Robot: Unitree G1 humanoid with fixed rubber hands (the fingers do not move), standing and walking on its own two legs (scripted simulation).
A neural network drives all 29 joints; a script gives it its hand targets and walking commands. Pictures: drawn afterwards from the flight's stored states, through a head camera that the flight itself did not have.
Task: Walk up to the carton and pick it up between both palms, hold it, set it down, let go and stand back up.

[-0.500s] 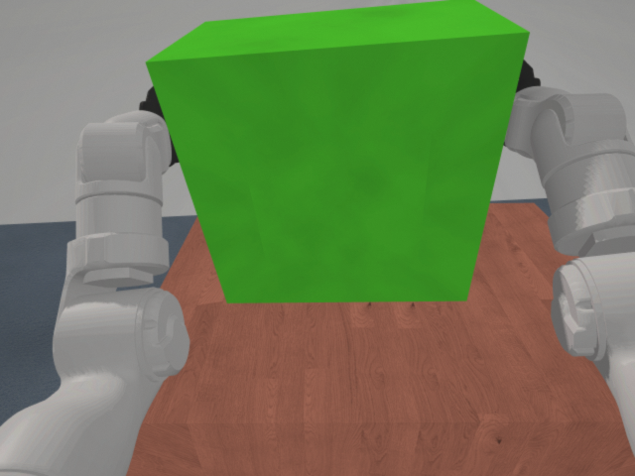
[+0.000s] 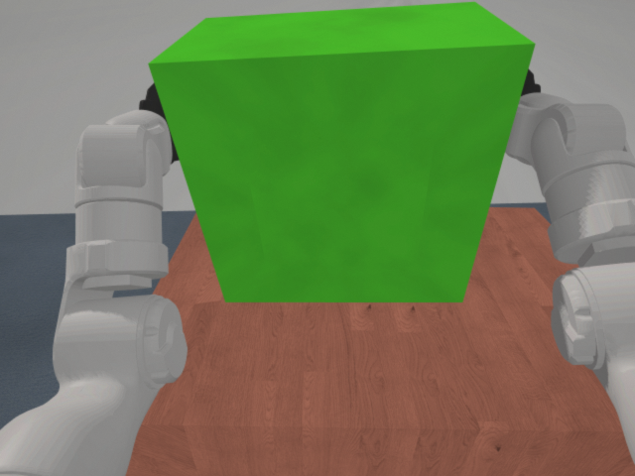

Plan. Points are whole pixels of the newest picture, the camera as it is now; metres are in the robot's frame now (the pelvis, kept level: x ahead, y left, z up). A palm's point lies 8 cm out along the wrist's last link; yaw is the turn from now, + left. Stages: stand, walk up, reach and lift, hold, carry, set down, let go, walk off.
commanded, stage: hold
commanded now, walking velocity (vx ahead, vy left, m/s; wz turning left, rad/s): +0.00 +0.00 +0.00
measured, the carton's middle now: (338, 165) +0.38 -0.01 +0.30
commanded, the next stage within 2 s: none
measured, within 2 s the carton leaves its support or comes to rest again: neither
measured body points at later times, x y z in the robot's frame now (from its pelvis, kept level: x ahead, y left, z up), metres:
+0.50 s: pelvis -0.01 +0.00 +0.00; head -0.11 +0.01 +0.44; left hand +0.36 +0.19 +0.35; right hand +0.37 -0.20 +0.36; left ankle +0.00 +0.12 -0.75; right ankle +0.01 -0.09 -0.75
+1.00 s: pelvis -0.01 +0.00 +0.00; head -0.11 +0.01 +0.44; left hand +0.38 +0.18 +0.35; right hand +0.36 -0.21 +0.37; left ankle +0.00 +0.12 -0.75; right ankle +0.01 -0.09 -0.75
